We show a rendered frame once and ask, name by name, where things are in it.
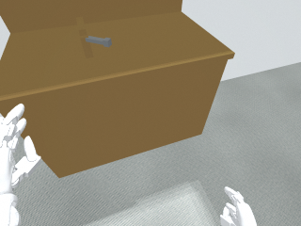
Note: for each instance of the counter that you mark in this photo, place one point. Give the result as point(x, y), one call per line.
point(88, 105)

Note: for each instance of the tap lever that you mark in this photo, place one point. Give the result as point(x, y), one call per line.
point(105, 42)

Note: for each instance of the robot left forearm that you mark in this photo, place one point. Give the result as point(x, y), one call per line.
point(9, 216)

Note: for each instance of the robot right hand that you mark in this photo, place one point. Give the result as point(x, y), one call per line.
point(241, 214)

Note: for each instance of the robot left hand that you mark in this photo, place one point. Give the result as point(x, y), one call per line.
point(11, 128)

